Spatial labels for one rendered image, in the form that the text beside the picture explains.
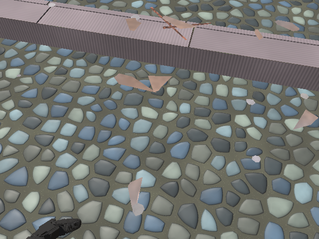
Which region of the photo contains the robot left hand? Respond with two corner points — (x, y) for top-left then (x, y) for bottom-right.
(26, 218), (82, 239)

